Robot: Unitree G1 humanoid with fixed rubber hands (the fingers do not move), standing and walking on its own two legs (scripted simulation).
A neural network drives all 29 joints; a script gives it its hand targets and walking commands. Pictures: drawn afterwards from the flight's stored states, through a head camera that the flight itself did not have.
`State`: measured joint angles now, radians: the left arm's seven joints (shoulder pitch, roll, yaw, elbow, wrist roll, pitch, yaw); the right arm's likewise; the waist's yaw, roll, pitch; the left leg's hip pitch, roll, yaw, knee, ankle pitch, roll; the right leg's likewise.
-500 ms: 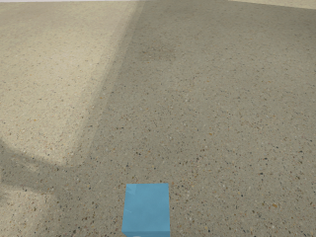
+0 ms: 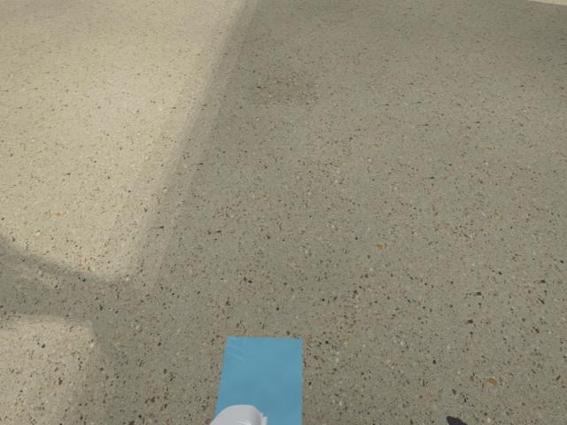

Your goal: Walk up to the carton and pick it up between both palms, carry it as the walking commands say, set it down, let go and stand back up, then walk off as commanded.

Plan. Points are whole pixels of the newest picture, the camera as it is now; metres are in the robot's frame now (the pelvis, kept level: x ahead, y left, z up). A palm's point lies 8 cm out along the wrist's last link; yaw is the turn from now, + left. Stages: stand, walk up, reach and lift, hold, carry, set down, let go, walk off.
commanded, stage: walk up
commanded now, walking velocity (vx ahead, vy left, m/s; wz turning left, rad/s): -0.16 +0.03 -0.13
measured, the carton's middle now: (265, 392) +0.26 +0.10 -0.61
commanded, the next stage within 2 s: none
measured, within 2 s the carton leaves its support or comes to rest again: neither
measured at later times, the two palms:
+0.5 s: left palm out of the picture -0.02 +0.26 -0.14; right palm out of the picture -0.01 -0.22 -0.11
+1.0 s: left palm out of the picture -0.17 +0.29 -0.14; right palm out of the picture -0.14 -0.21 -0.13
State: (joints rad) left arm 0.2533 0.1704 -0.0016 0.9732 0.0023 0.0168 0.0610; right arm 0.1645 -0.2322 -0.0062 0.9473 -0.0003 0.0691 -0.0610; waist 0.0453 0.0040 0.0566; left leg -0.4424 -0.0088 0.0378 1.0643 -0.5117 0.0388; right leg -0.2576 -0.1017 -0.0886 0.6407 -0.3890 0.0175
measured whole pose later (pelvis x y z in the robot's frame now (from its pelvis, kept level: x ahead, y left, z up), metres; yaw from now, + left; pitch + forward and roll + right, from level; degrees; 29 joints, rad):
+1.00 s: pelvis -0.22 +0.05 +0.00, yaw +0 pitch -4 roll +0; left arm 0.25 0.21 0.00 0.92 0.00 0.05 0.04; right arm 0.18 -0.25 -0.01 0.95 0.00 0.08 -0.02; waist 0.01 -0.01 0.08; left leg -0.17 -0.03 0.01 0.68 -0.46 0.03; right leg -0.37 -0.09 -0.08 0.51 -0.07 0.02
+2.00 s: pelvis -0.30 -0.03 +0.03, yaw -1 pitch +1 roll +4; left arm 0.29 0.23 0.00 1.03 0.00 -0.02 0.01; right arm 0.28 -0.23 -0.01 0.95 0.00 0.04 0.01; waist 0.04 -0.01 0.00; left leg -0.38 0.02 0.02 0.85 -0.35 0.00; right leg -0.22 -0.03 -0.05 0.37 -0.17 -0.05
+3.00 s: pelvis -0.25 +0.01 +0.01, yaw -1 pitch +0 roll +2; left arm 0.37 0.21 0.00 1.04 0.00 0.00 0.02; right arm 0.27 -0.19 -0.01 0.95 0.00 0.02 -0.03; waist 0.01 0.01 0.01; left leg -0.29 0.00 0.06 0.66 -0.34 0.01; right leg -0.29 -0.04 -0.07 0.51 -0.23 -0.04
